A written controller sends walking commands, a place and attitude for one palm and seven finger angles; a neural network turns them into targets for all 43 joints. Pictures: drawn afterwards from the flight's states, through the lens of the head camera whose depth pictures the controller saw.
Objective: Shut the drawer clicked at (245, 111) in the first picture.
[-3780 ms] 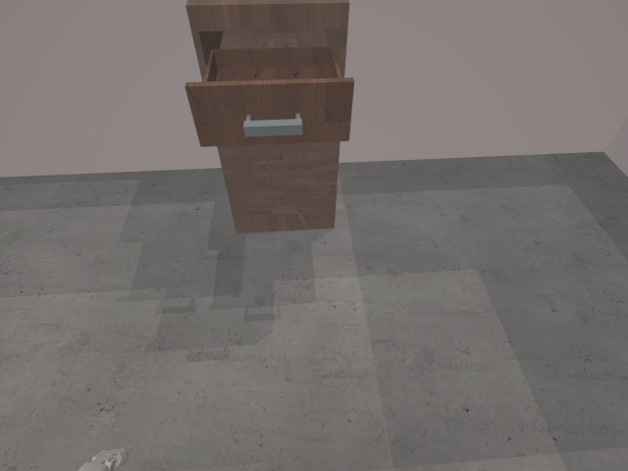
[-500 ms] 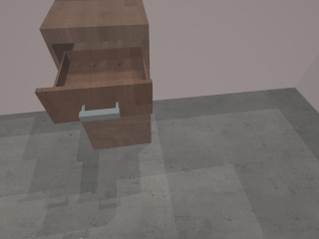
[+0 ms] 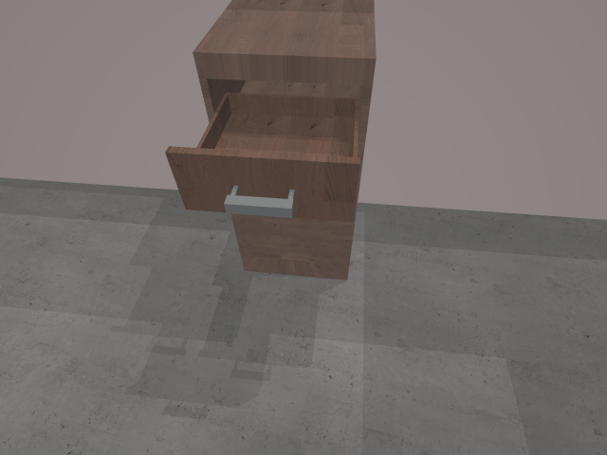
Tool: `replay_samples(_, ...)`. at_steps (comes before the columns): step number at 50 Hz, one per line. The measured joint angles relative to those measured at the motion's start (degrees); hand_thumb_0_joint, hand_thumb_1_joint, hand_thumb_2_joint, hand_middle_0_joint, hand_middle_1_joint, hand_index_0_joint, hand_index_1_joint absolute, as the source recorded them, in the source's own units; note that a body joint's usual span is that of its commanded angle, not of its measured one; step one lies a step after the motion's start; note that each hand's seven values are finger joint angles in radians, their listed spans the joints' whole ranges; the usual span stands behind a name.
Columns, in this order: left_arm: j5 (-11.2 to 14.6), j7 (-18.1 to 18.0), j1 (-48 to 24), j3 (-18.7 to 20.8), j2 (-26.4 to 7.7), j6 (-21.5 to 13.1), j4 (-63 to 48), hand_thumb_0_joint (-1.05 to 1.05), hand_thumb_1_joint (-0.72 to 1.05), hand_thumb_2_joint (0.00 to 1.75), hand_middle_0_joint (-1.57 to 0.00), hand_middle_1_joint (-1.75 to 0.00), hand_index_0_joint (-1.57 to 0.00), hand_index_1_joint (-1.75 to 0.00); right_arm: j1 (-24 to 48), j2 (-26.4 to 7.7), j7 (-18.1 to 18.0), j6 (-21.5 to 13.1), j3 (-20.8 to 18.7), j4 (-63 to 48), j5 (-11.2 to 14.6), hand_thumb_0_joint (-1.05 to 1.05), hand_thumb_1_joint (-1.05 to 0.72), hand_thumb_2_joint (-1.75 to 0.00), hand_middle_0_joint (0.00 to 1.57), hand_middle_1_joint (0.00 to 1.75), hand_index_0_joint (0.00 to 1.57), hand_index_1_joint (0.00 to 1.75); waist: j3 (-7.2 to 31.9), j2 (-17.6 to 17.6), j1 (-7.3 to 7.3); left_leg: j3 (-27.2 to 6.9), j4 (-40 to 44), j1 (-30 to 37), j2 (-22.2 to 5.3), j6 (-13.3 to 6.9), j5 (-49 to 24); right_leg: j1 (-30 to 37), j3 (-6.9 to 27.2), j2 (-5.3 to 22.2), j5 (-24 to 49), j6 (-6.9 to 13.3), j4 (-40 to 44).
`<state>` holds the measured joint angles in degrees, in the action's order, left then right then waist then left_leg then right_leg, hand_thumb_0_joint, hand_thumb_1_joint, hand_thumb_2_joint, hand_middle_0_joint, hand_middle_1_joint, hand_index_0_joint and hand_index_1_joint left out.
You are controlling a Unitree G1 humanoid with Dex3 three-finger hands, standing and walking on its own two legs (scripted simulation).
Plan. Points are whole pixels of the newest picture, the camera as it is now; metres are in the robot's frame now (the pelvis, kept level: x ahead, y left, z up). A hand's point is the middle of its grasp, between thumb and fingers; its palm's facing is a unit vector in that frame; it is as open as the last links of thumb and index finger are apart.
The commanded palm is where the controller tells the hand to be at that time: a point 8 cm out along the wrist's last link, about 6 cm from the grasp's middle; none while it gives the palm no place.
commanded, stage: take the last steps up to it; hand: left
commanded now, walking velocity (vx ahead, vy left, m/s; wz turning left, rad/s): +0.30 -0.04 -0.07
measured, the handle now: (261, 198) +0.58 +0.15 -0.03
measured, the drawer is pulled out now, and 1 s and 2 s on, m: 0.30 0.30 0.30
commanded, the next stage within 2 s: come to a stop and stand still in 0.76 s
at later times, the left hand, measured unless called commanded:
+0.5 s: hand (183, 435) +0.18 +0.22 -0.19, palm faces -0.02 -0.99 -0.16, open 7.4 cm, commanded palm none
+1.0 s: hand (236, 367) +0.29 +0.16 -0.19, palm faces +0.01 -0.98 -0.17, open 7.3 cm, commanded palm none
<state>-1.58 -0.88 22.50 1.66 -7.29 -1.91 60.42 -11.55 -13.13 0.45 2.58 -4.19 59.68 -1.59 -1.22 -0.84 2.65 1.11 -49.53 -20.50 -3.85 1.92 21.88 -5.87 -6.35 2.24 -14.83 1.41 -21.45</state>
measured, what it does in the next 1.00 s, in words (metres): walks ahead: left foot, then right foot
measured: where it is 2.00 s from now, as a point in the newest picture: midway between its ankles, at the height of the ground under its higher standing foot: outside the picture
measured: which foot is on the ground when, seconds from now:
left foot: up 0.00-0.12, down 0.14-0.64, up 0.66-0.98, down 1.00-1.00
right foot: down 0.00-0.14, up 0.16-0.62, down 0.64-1.00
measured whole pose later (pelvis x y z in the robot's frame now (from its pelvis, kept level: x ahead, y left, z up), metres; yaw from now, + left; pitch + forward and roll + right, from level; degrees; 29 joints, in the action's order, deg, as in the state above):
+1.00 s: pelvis +0.26 -0.01 -0.01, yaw -3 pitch -2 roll -3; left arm -0.6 -1.9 14.0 2.0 -8.6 -1.3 63.0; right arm -12.2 -9.9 -1.9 -0.9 -2.3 61.6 -0.7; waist -2.2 -1.9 0.5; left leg 4.1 -33.7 -18.6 -5.5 2.1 12.1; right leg -11.1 -9.5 -1.7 -12.6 2.5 -25.9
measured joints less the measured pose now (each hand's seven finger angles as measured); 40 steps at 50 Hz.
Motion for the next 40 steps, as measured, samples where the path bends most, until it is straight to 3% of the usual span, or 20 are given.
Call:
replay_samples(3,-0.1,0.3,2.8,0.2,-0.2,0.3,2.3,0.00,0.90,0.90,-0.20,-0.30,-0.20,-0.30,1.6,1.1,0.1,-0.7,0.5,-0.2,0.3,0.01,-0.92,-0.90,0.20,0.30,0.19,0.30,0.0,1.0,1.49,1.6,6.9,2.3,0.2,-0.7,1.2,0.2,0.3,0.7,-0.2,-0.9,0.2)
replay_samples(6,0.2,0.4,5.4,0.6,-0.7,1.0,4.7,0.00,0.90,0.90,-0.20,-0.30,-0.20,-0.30,2.8,2.5,-0.1,-2.5,1.4,-0.8,0.5,0.01,-0.91,-0.90,0.20,0.30,0.19,0.30,0.0,1.7,2.09,3.6,17.9,6.9,0.8,-1.3,-2.6,-0.3,0.7,0.9,-2.0,-2.3,-2.1)
replay_samples(8,0.5,0.5,6.5,0.7,-1.0,1.7,6.1,0.00,0.90,0.90,-0.20,-0.30,-0.20,-0.30,3.3,3.8,-0.5,-4.1,1.8,-1.1,0.5,0.01,-0.91,-0.90,0.20,0.30,0.20,0.30,-0.3,2.4,1.87,4.4,20.6,8.6,1.1,-2.2,-6.3,-2.7,1.4,1.3,-6.4,-2.4,-9.1)
replay_samples(10,0.2,0.6,6.6,0.9,-1.6,2.9,7.3,0.00,0.90,0.90,-0.20,-0.30,-0.20,-0.30,2.7,5.5,-0.7,-4.8,2.3,-1.2,0.4,0.01,-0.91,-0.90,0.20,0.30,0.20,0.30,-0.4,3.7,1.66,5.9,19.6,9.9,1.4,-2.9,-4.5,-7.3,2.7,1.5,-11.0,-1.6,-20.7)
replay_samples(13,-0.1,1.1,5.1,1.5,-2.2,3.4,7.6,0.01,0.91,0.90,-0.20,-0.30,-0.20,-0.30,0.1,6.4,-2.2,-6.1,1.2,-1.7,1.2,-0.02,-0.95,-0.90,0.20,0.30,0.20,0.30,0.4,4.2,0.01,6.9,23.5,13.5,1.8,-3.3,-3.9,-14.6,2.8,1.8,-8.0,-1.3,-33.3)
replay_samples(16,-0.2,1.4,1.6,2.0,-3.2,2.9,6.0,0.01,0.91,0.90,-0.20,-0.30,-0.20,-0.30,-2.6,5.2,-2.6,-6.7,1.4,-0.7,0.9,-0.03,-0.97,-0.90,0.21,0.30,0.20,0.30,0.3,4.6,-0.95,7.2,28.2,16.9,2.4,-3.5,-5.3,-20.4,2.9,2.8,-2.2,-2.0,-38.1)
replay_samples(21,0.0,1.5,-5.6,2.6,-4.6,2.5,2.4,0.01,0.91,0.90,-0.20,-0.30,-0.19,-0.30,-8.3,5.2,-2.8,-6.5,2.2,2.7,0.7,-0.02,-0.95,-0.90,0.20,0.30,0.20,0.30,-0.4,5.0,-1.57,7.4,32.4,21.2,2.8,-3.1,-5.2,-26.6,3.3,3.6,3.3,-2.6,-38.2)
replay_samples(27,0.5,1.9,-13.8,2.2,-4.5,2.6,-0.6,0.00,0.91,0.90,-0.19,-0.30,-0.19,-0.30,-13.8,6.1,-2.6,-5.8,2.4,6.0,-0.1,0.00,-0.93,-0.90,0.20,0.30,0.20,0.30,-2.6,3.4,-4.52,7.4,32.6,25.1,1.9,-1.3,-1.7,-25.4,1.1,3.5,3.8,-1.5,-23.4)
replay_samples(30,0.6,2.0,-16.7,1.9,-4.2,1.8,-1.8,0.00,0.91,0.90,-0.19,-0.30,-0.19,-0.30,-15.7,6.2,-2.3,-5.2,2.4,7.4,-0.2,0.00,-0.92,-0.90,0.20,0.30,0.20,0.30,-3.6,1.8,-6.04,7.6,29.6,26.0,0.4,0.2,2.0,-21.8,-0.2,1.9,3.1,0.1,-16.0)
replay_samples(32,0.4,2.0,-17.5,1.9,-4.3,0.2,-2.7,0.00,0.91,0.90,-0.19,-0.30,-0.19,-0.30,-17.0,6.5,-2.0,-4.8,2.3,8.3,0.2,0.01,-0.92,-0.90,0.20,0.30,0.20,0.30,-3.8,1.3,-6.12,7.4,21.2,23.9,-0.9,0.5,6.1,-18.3,-0.9,0.9,7.8,1.2,-11.6)
replay_samples(36,1.0,1.1,-17.6,1.6,-3.1,-1.4,-2.5,0.00,0.91,0.90,-0.20,-0.30,-0.20,-0.30,-13.9,6.1,-1.6,-3.3,2.0,8.4,1.3,0.01,-0.91,-0.90,0.20,0.30,0.20,0.30,-5.1,-0.5,-6.04,1.6,-12.7,9.2,-1.3,-2.2,7.2,-16.1,-2.4,-0.9,2.7,2.4,-14.7)
replay_samples(38,1.1,0.5,-16.4,1.2,-2.2,-1.1,-1.7,0.00,0.91,0.90,-0.20,-0.30,-0.20,-0.30,-11.7,5.7,-1.6,-3.1,1.6,7.2,1.1,0.01,-0.91,-0.90,0.20,0.30,0.20,0.30,-4.5,-0.7,-5.86,1.6,-18.9,3.0,-1.4,-2.5,4.3,-13.3,-2.9,-1.5,2.7,2.1,-11.6)
replay_samples(40,1.1,-0.1,-14.9,1.0,-1.4,-0.9,-0.9,0.00,0.91,0.90,-0.20,-0.30,-0.20,-0.30,-9.2,5.4,-1.7,-3.0,1.5,5.4,0.8,0.01,-0.91,-0.90,0.20,0.30,0.20,0.30,-3.7,-0.9,-5.77,2.1,-18.1,-1.6,-2.0,-2.1,2.1,-10.9,-3.3,-2.0,3.7,2.2,-8.2)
